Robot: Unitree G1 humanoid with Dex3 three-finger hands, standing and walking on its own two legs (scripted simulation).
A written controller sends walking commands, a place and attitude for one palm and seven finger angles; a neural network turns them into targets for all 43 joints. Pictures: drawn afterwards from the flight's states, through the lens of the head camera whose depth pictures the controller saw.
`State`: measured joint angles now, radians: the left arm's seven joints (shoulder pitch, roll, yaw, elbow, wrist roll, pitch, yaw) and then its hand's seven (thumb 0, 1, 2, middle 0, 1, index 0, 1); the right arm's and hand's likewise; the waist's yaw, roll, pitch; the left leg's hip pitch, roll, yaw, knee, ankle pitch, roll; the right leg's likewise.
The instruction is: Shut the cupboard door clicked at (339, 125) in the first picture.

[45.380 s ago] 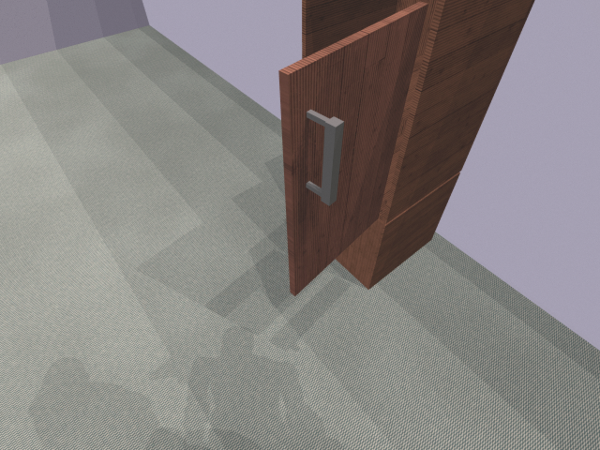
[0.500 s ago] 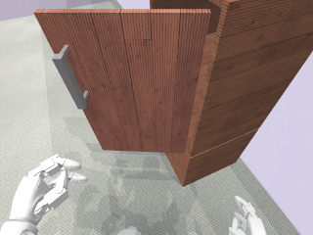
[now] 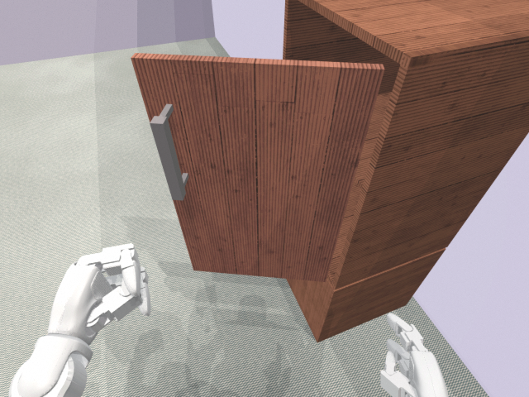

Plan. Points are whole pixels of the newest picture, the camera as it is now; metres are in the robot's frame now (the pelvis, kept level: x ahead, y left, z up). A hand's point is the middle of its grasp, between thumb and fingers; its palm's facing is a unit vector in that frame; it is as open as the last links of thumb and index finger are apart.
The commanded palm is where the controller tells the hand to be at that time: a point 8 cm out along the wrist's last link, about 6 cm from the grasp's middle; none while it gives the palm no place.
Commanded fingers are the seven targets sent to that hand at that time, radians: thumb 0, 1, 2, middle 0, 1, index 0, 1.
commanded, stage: raise the hand and make a fist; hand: left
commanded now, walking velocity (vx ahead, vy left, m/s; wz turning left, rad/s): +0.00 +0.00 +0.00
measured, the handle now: (173, 154) +0.47 +0.21 +0.13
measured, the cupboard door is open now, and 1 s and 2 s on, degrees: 63 63 63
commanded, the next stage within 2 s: bring the fist close to the handle in 0.58 s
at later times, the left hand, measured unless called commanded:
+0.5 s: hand (149, 273) +0.24 +0.17 +0.13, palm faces +0.02 -1.00 -0.05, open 3.1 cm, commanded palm +0.21 +0.22 +0.13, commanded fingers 0.00 0.90 0.90 -1.30 -1.50 -1.30 -1.50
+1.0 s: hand (157, 240) +0.28 +0.17 +0.14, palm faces -0.01 -1.00 -0.06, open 3.1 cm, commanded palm +0.25 +0.23 +0.13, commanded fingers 0.00 0.90 0.90 -1.30 -1.50 -1.30 -1.50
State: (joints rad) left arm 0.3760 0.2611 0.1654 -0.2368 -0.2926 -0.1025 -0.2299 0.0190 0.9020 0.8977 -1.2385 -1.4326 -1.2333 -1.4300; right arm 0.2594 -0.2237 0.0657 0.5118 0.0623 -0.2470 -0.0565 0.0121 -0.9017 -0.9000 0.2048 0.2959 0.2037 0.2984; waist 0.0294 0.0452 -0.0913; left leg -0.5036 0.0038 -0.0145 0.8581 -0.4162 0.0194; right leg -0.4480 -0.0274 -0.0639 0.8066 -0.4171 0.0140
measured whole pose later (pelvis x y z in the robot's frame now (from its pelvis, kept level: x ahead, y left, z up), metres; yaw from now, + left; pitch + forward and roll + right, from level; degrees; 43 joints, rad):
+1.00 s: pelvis +0.01 -0.03 +0.02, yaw +0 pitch +2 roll +0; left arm 0.08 0.30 0.24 0.03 -0.31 -0.07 -0.29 0.02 0.90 0.90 -1.30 -1.50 -1.30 -1.50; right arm 0.25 -0.27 0.04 0.62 0.06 -0.24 -0.08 0.01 -0.90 -0.90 0.20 0.30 0.20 0.30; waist 0.02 0.05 -0.04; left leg -0.38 0.02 -0.02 0.70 -0.35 -0.02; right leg -0.35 -0.01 -0.07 0.70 -0.38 -0.02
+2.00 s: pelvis +0.01 -0.01 +0.02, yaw -2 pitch +3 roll +0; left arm -0.24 0.29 0.25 0.37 -0.23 -0.09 -0.19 0.02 0.90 0.90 -1.30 -1.50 -1.30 -1.50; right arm 0.27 -0.26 0.03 0.62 0.06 -0.10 -0.06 0.01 -0.90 -0.90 0.20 0.30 0.20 0.30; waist -0.02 0.03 -0.05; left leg -0.38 0.01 0.02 0.67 -0.34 0.00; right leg -0.37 -0.02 -0.03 0.67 -0.36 0.00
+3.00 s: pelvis +0.00 -0.01 +0.01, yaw -1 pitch +10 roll -1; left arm -0.81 0.46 0.26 1.02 -0.22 -0.23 -0.43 0.02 0.90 0.90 -1.31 -1.50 -1.30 -1.50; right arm 0.34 -0.29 0.02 0.67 0.06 -0.04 -0.07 0.01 -0.90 -0.90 0.20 0.30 0.20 0.30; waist -0.10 0.02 -0.05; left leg -0.59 0.01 0.00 0.77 -0.36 0.01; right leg -0.55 -0.02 -0.04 0.74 -0.36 0.00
